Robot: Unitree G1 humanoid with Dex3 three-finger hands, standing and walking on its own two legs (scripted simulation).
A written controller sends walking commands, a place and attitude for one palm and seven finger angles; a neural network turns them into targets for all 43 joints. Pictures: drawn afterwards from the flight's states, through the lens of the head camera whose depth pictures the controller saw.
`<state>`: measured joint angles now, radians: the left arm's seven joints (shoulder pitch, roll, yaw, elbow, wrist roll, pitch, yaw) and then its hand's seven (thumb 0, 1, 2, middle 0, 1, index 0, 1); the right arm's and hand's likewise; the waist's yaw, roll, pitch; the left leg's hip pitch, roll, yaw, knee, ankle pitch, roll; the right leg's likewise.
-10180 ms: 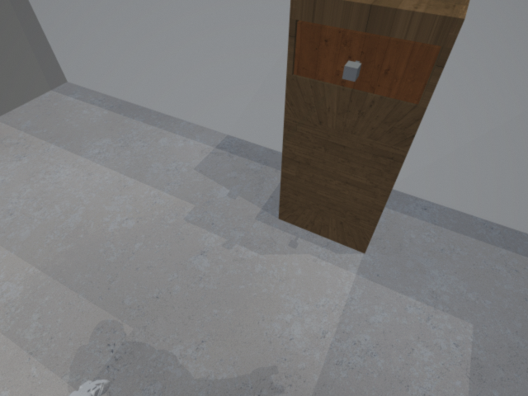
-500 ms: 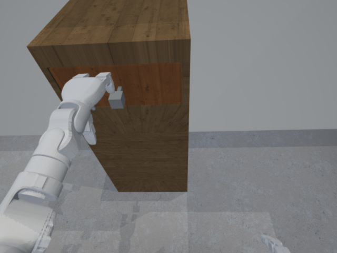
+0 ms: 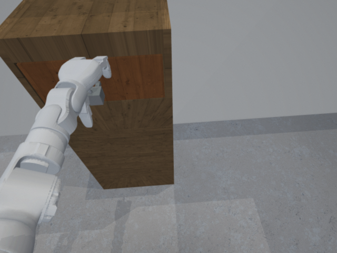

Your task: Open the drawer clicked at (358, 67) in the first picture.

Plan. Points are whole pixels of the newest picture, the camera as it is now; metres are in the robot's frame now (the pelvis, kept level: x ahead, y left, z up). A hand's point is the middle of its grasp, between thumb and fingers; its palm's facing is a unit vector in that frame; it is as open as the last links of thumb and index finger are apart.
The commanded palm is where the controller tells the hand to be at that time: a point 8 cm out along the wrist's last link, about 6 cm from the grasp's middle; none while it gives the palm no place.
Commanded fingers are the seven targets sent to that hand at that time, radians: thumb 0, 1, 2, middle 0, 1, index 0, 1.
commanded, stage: move the hooked fingers above the handle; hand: left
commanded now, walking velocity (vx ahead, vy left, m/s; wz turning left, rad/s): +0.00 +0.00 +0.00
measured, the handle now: (96, 91) +0.53 +0.20 +0.07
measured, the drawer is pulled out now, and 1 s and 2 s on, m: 0.00 0.00 0.00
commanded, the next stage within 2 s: none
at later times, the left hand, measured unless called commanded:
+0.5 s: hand (74, 91) +0.47 +0.23 +0.13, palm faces -0.10 +0.03 -0.99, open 13.8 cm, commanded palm +0.47 +0.22 +0.20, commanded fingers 0.00 -0.50 0.30 -0.30 -1.20 -0.30 -1.20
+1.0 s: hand (93, 77) +0.50 +0.18 +0.15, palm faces -0.01 +0.00 -1.00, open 13.5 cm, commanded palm +0.48 +0.24 +0.19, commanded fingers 0.00 -0.50 0.30 -0.30 -1.20 -0.30 -1.20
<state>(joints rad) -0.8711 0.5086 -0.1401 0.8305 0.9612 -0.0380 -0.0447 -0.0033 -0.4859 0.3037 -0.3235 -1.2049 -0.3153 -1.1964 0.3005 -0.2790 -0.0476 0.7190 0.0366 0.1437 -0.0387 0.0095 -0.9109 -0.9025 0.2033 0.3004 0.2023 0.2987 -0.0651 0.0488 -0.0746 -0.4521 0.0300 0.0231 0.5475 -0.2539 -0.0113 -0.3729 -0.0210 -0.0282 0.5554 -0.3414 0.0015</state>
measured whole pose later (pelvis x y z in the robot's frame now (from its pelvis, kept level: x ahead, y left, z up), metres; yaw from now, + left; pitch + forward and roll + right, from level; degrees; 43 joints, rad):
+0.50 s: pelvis -0.01 +0.01 +0.00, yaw -1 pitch +10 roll +0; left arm -0.93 0.57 -0.12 0.97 1.01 0.01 -0.03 0.00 -0.49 0.30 -0.33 -1.21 -0.33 -1.21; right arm 0.35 -0.27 -0.04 0.70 0.04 0.12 -0.05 0.01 -0.91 -0.90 0.21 0.30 0.20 0.30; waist -0.08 0.05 -0.09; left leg -0.49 0.04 0.04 0.56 -0.25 0.00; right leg -0.41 -0.01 -0.01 0.56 -0.32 0.01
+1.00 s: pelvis -0.02 +0.01 +0.00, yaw -3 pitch +11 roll +0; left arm -1.04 0.53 -0.05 1.10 1.07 0.05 0.06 0.00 -0.49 0.30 -0.39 -1.23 -0.37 -1.25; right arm 0.29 -0.26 0.01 0.68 0.06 0.13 -0.07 0.01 -0.91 -0.90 0.21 0.30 0.20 0.30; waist -0.13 0.06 -0.10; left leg -0.51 0.05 0.07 0.57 -0.25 0.00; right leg -0.46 -0.01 0.03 0.59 -0.32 0.01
